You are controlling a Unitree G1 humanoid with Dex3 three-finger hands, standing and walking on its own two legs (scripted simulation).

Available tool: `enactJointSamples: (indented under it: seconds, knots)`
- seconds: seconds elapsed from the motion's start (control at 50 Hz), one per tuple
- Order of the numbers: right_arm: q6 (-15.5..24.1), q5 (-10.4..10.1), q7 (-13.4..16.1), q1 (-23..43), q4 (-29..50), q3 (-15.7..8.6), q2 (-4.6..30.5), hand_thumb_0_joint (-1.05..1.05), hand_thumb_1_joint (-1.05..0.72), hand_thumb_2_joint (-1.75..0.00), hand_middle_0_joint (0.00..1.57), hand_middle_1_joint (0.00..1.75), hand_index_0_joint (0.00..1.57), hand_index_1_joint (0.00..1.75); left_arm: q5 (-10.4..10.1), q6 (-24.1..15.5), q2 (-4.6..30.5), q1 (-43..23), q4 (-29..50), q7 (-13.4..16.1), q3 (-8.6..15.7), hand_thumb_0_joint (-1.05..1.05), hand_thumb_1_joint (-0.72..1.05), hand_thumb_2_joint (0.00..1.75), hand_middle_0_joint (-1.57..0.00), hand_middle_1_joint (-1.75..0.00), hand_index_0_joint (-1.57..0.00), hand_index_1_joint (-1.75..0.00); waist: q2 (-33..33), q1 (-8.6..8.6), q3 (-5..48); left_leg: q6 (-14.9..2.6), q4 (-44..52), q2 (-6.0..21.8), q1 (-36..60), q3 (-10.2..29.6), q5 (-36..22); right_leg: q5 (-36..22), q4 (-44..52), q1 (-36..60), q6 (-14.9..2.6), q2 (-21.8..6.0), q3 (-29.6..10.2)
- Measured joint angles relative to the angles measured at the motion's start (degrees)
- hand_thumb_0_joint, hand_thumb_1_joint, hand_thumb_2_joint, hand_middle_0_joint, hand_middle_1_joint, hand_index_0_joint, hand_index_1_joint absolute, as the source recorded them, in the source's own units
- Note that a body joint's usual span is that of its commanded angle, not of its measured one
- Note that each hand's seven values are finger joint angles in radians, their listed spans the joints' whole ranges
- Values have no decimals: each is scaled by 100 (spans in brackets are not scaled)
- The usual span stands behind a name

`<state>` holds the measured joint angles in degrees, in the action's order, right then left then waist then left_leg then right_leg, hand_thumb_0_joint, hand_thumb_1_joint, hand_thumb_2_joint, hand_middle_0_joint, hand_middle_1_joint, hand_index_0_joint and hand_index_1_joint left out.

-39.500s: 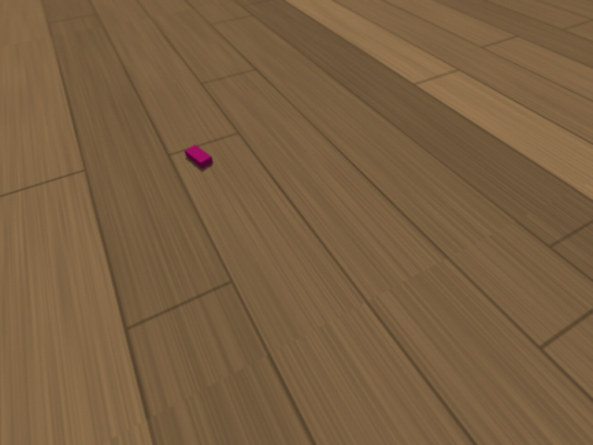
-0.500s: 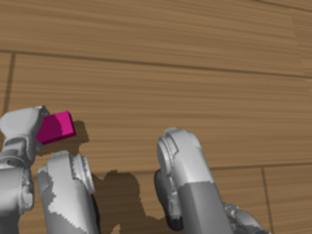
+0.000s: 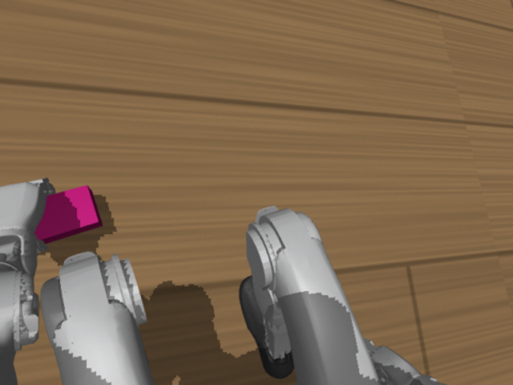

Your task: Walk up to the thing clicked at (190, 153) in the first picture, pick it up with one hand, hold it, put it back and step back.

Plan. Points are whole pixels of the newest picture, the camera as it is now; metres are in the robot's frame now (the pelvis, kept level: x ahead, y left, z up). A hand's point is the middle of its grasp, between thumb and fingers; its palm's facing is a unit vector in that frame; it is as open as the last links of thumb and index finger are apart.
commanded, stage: rest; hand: left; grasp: from above
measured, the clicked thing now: (49, 219) +0.40 +0.25 -0.26
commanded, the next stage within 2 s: open in 0.26 s
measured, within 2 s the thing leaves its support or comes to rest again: rests again in 0.12 s
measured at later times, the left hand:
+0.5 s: hand (27, 230) +0.38 +0.27 -0.23, palm faces -0.44 -0.09 -0.89, open 9.9 cm
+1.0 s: hand (25, 228) +0.38 +0.27 -0.22, palm faces -0.45 -0.09 -0.89, open 12.7 cm
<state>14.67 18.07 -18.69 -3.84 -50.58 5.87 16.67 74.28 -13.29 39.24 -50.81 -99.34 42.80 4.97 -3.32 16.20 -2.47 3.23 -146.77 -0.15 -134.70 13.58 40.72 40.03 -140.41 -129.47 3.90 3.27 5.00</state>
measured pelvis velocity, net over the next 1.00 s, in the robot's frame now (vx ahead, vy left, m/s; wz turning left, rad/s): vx -0.01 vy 0.00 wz -0.04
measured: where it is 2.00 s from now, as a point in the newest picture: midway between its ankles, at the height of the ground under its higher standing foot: (208, 370)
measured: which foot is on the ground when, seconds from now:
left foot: down 0.00-1.00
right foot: down 0.00-1.00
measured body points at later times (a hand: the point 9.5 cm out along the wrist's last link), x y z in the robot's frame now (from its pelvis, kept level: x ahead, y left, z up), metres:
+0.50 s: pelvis -0.01 +0.00 +0.01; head +0.23 +0.11 +0.37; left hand +0.40 +0.27 -0.18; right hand +0.05 -0.25 -0.07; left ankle +0.07 +0.14 -0.26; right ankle +0.10 -0.13 -0.26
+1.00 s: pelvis -0.01 +0.00 +0.01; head +0.23 +0.11 +0.38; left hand +0.40 +0.27 -0.17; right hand +0.05 -0.25 -0.06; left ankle +0.07 +0.14 -0.26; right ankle +0.10 -0.13 -0.26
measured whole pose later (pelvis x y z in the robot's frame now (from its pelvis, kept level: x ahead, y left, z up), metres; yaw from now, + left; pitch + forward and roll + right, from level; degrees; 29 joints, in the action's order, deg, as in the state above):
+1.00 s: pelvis -0.01 +0.00 +0.01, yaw -2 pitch +25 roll -12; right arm 21.2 16.0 -22.6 -3.2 -48.2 10.0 18.7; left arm 71.3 -11.9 42.4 -51.8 -101.3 44.0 1.0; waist -5.2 16.9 -5.9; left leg 2.8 -145.9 0.4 -132.1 16.1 39.9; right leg 37.7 -137.1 -126.1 4.2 4.3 7.3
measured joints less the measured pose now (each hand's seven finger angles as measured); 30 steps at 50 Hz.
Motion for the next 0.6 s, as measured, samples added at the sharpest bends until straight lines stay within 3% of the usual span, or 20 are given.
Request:
enactJointSamples:
  seconds: [0.08, 0.42, 0.6]
  knots:
    - [80, 32, -81, 24, 15, 40, 17, 0, -91, -89, 20, 30, 20, 30, 27, 7, 68, -25, -110, 97, 23, 0, 7, 39, -81, -37, -75, -38, -13, 29, -45, -9, -42, 2, 12, 58, 4, -18, 13, 39, 11, 21, 46]
    - [406, -10, -287, 67, 49, 232, 118, 0, -91, -90, 20, 30, 20, 30, -113, 56, 200, -29, -233, 206, -294, 0, 9, 38, -77, -41, -72, -42, -126, 45, -209, -34, -8, 18, 133, 180, -31, -111, 168, 212, 24, 62, 162]
    - [553, -100, -381, 143, 89, 268, 170, 0, -91, -89, 20, 30, 20, 30, -136, 172, 233, -92, -235, 312, -345, 0, 4, 49, -60, -55, -60, -54, -178, 60, -271, -48, 41, 18, 197, 221, -61, -150, 264, 311, 23, 68, 206]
